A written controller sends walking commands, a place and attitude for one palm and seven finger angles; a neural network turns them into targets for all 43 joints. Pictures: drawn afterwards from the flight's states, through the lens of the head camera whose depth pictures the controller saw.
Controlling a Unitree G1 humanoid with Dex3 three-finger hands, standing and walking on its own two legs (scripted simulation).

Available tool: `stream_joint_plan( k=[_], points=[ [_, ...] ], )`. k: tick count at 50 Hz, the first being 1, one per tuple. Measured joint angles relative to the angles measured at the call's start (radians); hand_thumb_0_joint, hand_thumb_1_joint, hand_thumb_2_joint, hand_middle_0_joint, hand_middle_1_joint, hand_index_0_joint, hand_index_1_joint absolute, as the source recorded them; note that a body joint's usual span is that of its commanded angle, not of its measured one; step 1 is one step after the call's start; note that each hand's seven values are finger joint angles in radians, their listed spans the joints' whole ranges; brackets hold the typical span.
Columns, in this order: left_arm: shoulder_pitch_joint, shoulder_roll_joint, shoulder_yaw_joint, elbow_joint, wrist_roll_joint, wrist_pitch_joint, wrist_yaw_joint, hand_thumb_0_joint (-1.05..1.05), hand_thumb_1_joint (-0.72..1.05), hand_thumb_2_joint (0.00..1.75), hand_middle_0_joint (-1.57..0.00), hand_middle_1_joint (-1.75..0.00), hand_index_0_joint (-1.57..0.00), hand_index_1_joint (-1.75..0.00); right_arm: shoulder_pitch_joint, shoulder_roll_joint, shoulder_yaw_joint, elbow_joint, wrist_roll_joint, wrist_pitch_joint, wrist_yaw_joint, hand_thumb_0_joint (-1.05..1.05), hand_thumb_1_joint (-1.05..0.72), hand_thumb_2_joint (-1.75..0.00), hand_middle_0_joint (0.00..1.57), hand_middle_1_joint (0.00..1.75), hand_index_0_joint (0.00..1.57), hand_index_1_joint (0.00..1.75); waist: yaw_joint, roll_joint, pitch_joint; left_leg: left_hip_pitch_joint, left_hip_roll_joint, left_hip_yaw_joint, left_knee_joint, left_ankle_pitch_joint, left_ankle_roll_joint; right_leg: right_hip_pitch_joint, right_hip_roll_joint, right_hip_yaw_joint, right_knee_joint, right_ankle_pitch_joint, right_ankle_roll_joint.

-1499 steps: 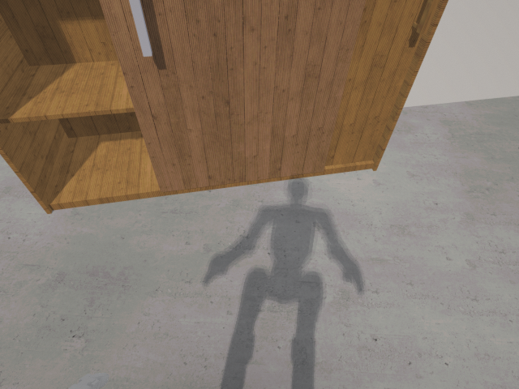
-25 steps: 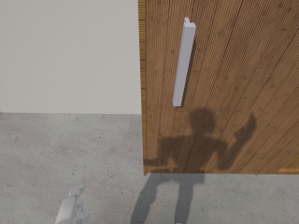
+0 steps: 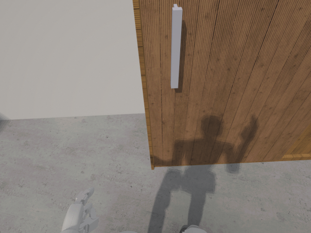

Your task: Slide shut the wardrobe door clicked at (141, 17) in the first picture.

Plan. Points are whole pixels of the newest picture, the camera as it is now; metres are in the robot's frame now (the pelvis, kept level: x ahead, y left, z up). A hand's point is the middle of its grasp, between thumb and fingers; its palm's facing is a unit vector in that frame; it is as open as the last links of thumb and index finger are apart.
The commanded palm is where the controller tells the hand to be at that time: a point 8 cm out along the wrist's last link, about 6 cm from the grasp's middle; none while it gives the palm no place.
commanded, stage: stop stepping back and stand still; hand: right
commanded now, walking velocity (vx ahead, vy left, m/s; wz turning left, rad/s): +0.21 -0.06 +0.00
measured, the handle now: (174, 50) +0.66 -0.03 +0.17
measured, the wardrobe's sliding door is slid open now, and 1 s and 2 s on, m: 0.00 0.00 0.00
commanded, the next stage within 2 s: let the arm hang, fingers relaxed in 0.68 s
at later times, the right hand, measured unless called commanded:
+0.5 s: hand out of the picture +0.13 -0.27 +0.19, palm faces +0.37 +0.83 -0.42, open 7.4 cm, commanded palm +0.07 -0.31 +0.20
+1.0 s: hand out of the picture +0.08 -0.24 -0.11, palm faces -0.08 +0.96 -0.28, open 7.4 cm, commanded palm none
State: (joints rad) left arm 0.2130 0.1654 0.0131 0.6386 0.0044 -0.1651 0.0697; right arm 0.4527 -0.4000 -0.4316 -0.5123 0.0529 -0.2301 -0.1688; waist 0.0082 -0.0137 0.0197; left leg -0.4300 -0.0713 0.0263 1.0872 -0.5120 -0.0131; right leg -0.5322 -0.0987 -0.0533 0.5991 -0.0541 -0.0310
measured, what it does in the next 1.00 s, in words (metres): steps on the spot: left foot, then right foot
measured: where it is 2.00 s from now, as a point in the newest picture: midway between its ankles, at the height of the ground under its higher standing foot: outside the picture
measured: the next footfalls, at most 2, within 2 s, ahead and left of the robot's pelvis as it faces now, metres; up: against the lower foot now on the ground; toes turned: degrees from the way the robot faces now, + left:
left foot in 0.06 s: -0.06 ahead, +0.10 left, +0.00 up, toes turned +3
right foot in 0.28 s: +0.02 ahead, -0.13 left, +0.00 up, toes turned +1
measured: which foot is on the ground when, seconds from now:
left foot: up 0.00-0.04, down 0.06-1.00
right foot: down 0.00-0.06, up 0.08-0.26, down 0.28-1.00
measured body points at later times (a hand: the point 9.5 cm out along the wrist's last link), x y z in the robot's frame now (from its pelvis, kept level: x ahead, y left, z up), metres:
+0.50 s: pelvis -0.09 -0.02 +0.03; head -0.11 -0.04 +0.48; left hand +0.03 +0.23 -0.05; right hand +0.10 -0.31 +0.21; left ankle -0.09 +0.07 -0.69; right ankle -0.04 -0.13 -0.71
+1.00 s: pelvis -0.09 -0.04 +0.01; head -0.08 -0.04 +0.46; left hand +0.02 +0.22 -0.10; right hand +0.08 -0.29 -0.09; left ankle -0.11 +0.09 -0.71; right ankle -0.02 -0.13 -0.71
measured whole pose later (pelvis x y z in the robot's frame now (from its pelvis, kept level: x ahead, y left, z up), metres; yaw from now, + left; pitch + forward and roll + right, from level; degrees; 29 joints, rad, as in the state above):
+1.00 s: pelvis -0.09 -0.04 +0.01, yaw +3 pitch +0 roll +0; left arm 0.15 0.24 -0.01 0.83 0.03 0.00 -0.01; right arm 0.20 -0.26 -0.02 0.68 -0.02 0.05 -0.01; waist 0.04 0.01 0.01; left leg -0.27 0.03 -0.02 0.63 -0.35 -0.03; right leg -0.37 0.02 -0.05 0.61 -0.23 -0.04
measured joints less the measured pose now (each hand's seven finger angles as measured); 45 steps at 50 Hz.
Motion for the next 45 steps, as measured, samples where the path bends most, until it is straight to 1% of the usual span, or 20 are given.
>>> stream_joint_plan(
  k=[2, 3, 4, 6, 8, 11, 14, 17, 19, 21, 24, 26, 29, 31, 33, 37, 39, 41, 43, 45],
  points=[
    [0.013, -0.014, -0.014, -0.014, 0.004, 0.002, -0.004, 0.01, 0.90, 0.90, -0.20, -0.30, -0.20, -0.30, 0.048, -0.002, 0.001, -0.024, 0.008, 0.020, -0.003, 0.01, -0.89, -0.90, 0.21, 0.30, 0.21, 0.30, -0.001, 0.013, -0.028, 0.133, 0.008, 0.033, -0.221, -0.045, 0.028, -0.008, 0.007, -0.020, -0.041, -0.027, 0.017],
    [0.017, -0.022, -0.021, -0.027, 0.006, 0.004, -0.006, 0.01, 0.90, 0.90, -0.20, -0.30, -0.20, -0.30, 0.068, -0.015, -0.007, -0.041, 0.008, 0.028, -0.004, 0.01, -0.89, -0.90, 0.21, 0.30, 0.21, 0.30, -0.009, 0.039, -0.042, 0.199, 0.023, 0.019, -0.369, -0.060, 0.057, -0.030, 0.025, -0.040, -0.031, -0.091, 0.035],
    [0.010, -0.017, -0.025, -0.028, 0.008, 0.007, -0.009, 0.01, 0.90, 0.90, -0.20, -0.30, -0.20, -0.30, 0.072, -0.012, -0.008, -0.050, 0.004, 0.029, -0.002, 0.01, -0.89, -0.90, 0.21, 0.30, 0.21, 0.30, -0.029, 0.043, -0.040, 0.194, 0.029, 0.003, -0.423, 0.019, 0.075, -0.062, 0.034, -0.034, 0.035, -0.176, 0.054],
    [-0.003, 0.004, -0.032, 0.012, 0.017, 0.021, -0.009, 0.01, 0.90, 0.90, -0.20, -0.30, -0.20, -0.30, 0.066, 0.005, 0.011, -0.041, -0.002, 0.028, 0.006, 0.01, -0.89, -0.90, 0.21, 0.30, 0.21, 0.30, -0.053, 0.027, -0.034, 0.182, 0.029, -0.006, -0.431, 0.120, 0.067, -0.092, 0.060, 0.022, 0.244, -0.237, 0.073],
    [0.017, 0.014, -0.037, 0.047, 0.012, 0.035, -0.006, 0.01, 0.90, 0.90, -0.20, -0.30, -0.20, -0.30, 0.052, 0.012, 0.029, -0.007, -0.002, 0.036, 0.013, 0.01, -0.88, -0.90, 0.21, 0.30, 0.21, 0.30, -0.069, 0.034, -0.059, 0.195, 0.043, -0.019, -0.481, 0.172, 0.049, -0.057, 0.087, 0.034, 0.342, -0.240, 0.074],
    [0.053, 0.031, -0.040, 0.060, 0.005, 0.036, 0.006, 0.01, 0.90, 0.90, -0.21, -0.30, -0.20, -0.30, 0.021, 0.024, 0.036, 0.071, -0.012, 0.042, 0.003, 0.01, -0.88, -0.90, 0.21, 0.30, 0.21, 0.30, -0.067, 0.050, -0.101, 0.199, 0.066, -0.035, -0.545, 0.223, 0.029, 0.092, 0.095, 0.013, 0.214, -0.279, 0.052],
    [0.073, 0.067, -0.026, 0.042, 0.002, 0.025, 0.019, 0.01, 0.90, 0.90, -0.21, -0.30, -0.20, -0.30, -0.020, 0.040, 0.048, 0.120, -0.017, 0.060, -0.009, 0.01, -0.89, -0.90, 0.21, 0.30, 0.21, 0.30, -0.035, 0.027, -0.122, 0.158, 0.066, -0.017, -0.523, 0.227, 0.015, 0.248, 0.076, 0.015, -0.014, -0.320, 0.014],
    [0.040, 0.064, -0.020, 0.038, 0.002, 0.033, 0.028, 0.01, 0.90, 0.90, -0.20, -0.30, -0.20, -0.30, -0.023, 0.037, 0.035, 0.130, -0.013, 0.071, -0.013, 0.01, -0.89, -0.90, 0.20, 0.30, 0.20, 0.30, -0.011, 0.054, -0.082, 0.109, 0.074, -0.038, -0.416, 0.137, 0.017, 0.245, 0.089, -0.014, -0.020, -0.214, 0.002],
    [0.034, 0.050, -0.018, 0.026, 0.008, 0.030, 0.026, 0.01, 0.90, 0.90, -0.20, -0.30, -0.20, -0.30, 0.019, 0.030, 0.026, 0.112, -0.018, 0.074, -0.010, 0.01, -0.89, -0.90, 0.20, 0.30, 0.20, 0.30, 0.007, 0.055, -0.074, 0.067, 0.064, -0.024, -0.301, 0.098, 0.018, 0.255, 0.080, -0.031, -0.041, -0.201, -0.004],
    [0.045, 0.036, -0.019, 0.016, 0.008, 0.022, 0.019, 0.01, 0.90, 0.90, -0.20, -0.30, -0.20, -0.30, 0.056, 0.021, 0.032, 0.085, -0.024, 0.072, -0.005, 0.01, -0.89, -0.90, 0.20, 0.30, 0.20, 0.30, 0.018, 0.049, -0.070, 0.056, 0.062, 0.007, -0.264, 0.090, 0.019, 0.267, 0.068, -0.035, -0.076, -0.181, -0.003],
    [0.066, 0.023, -0.027, 0.007, 0.008, 0.023, 0.015, 0.01, 0.90, 0.90, -0.20, -0.30, -0.20, -0.30, 0.095, 0.004, 0.040, 0.047, -0.026, 0.063, -0.004, 0.01, -0.89, -0.90, 0.20, 0.30, 0.20, 0.30, 0.021, 0.033, -0.068, 0.112, 0.060, 0.065, -0.385, 0.079, 0.023, 0.270, 0.045, -0.036, -0.100, -0.168, 0.007],
    [0.079, 0.017, -0.031, -0.005, 0.010, 0.033, 0.015, 0.01, 0.90, 0.90, -0.20, -0.30, -0.20, -0.30, 0.107, -0.020, 0.030, 0.031, -0.028, 0.057, -0.007, 0.01, -0.89, -0.90, 0.20, 0.30, 0.20, 0.30, 0.022, 0.034, -0.070, 0.179, 0.060, 0.075, -0.521, 0.071, 0.044, 0.238, 0.043, -0.036, -0.051, -0.220, 0.012],
    [0.059, 0.027, -0.025, 0.015, 0.012, 0.051, 0.008, 0.01, 0.90, 0.90, -0.20, -0.30, -0.20, -0.30, 0.079, -0.030, 0.018, 0.028, -0.026, 0.044, -0.007, 0.01, -0.89, -0.90, 0.21, 0.30, 0.21, 0.30, 0.001, 0.027, -0.041, 0.164, 0.055, 0.067, -0.548, 0.275, 0.073, 0.145, 0.049, -0.012, 0.169, -0.348, 0.027],
    [0.052, 0.037, -0.018, 0.045, 0.009, 0.058, 0.000, 0.01, 0.90, 0.90, -0.20, -0.30, -0.20, -0.30, 0.058, -0.013, 0.021, 0.041, -0.020, 0.035, -0.005, 0.01, -0.89, -0.90, 0.21, 0.30, 0.21, 0.30, -0.005, 0.020, -0.030, 0.173, 0.053, 0.065, -0.541, 0.264, 0.065, 0.108, 0.055, 0.005, 0.275, -0.369, 0.038],
    [0.053, 0.044, -0.014, 0.056, 0.002, 0.066, -0.002, 0.01, 0.90, 0.90, -0.20, -0.30, -0.20, -0.30, 0.055, 0.009, 0.023, 0.045, -0.014, 0.036, -0.004, 0.01, -0.89, -0.90, 0.21, 0.30, 0.21, 0.30, -0.007, 0.024, -0.028, 0.184, 0.056, 0.057, -0.547, 0.248, 0.055, 0.112, 0.054, -0.002, 0.258, -0.359, 0.040],
    [0.058, 0.065, -0.008, 0.040, 0.002, 0.060, 0.011, 0.01, 0.90, 0.90, -0.20, -0.30, -0.20, -0.30, 0.062, 0.029, 0.034, 0.027, -0.010, 0.037, -0.003, 0.01, -0.89, -0.90, 0.21, 0.30, 0.21, 0.30, 0.004, 0.016, -0.018, 0.182, 0.056, 0.060, -0.509, 0.219, 0.035, 0.199, 0.046, 0.000, 0.028, -0.260, 0.022],
    [0.047, 0.061, -0.003, 0.037, 0.001, 0.059, 0.019, 0.01, 0.90, 0.90, -0.20, -0.30, -0.20, -0.30, 0.059, 0.025, 0.034, 0.027, -0.012, 0.035, 0.000, 0.01, -0.89, -0.90, 0.21, 0.30, 0.21, 0.30, 0.003, 0.027, -0.005, 0.180, 0.066, 0.052, -0.484, 0.201, 0.025, 0.200, 0.054, -0.008, 0.032, -0.189, 0.008],
    [0.036, 0.081, 0.009, 0.072, 0.012, 0.051, -0.024, 0.01, 0.90, 0.90, -0.20, -0.30, -0.20, -0.30, -0.012, 0.018, 0.087, 0.175, -0.053, 0.046, 0.049, 0.00, -0.89, -0.90, 0.20, 0.30, 0.20, 0.30, 0.000, 0.010, -0.035, 0.129, 0.073, 0.033, -0.395, 0.127, 0.018, 0.164, 0.066, -0.003, 0.046, -0.200, -0.004],
    [0.011, 0.102, 0.009, 0.109, 0.028, 0.091, -0.051, 0.01, 0.90, 0.90, -0.20, -0.30, -0.20, -0.30, -0.119, 0.028, 0.172, 0.425, -0.068, 0.129, 0.099, 0.00, -0.89, -0.90, 0.20, 0.30, 0.20, 0.30, 0.004, -0.010, -0.058, 0.083, 0.078, -0.007, -0.301, 0.048, 0.013, 0.136, 0.089, 0.010, 0.042, -0.197, -0.016],
    [-0.015, 0.107, -0.003, 0.136, 0.037, 0.123, -0.065, 0.01, 0.90, 0.90, -0.20, -0.30, -0.20, -0.30, -0.201, 0.047, 0.250, 0.689, -0.074, 0.204, 0.128, 0.00, -0.90, -0.90, 0.19, 0.30, 0.19, 0.30, 0.010, -0.007, -0.058, 0.094, 0.091, -0.033, -0.338, 0.067, 0.011, 0.130, 0.111, 0.010, 0.032, -0.186, -0.021]
  ],
)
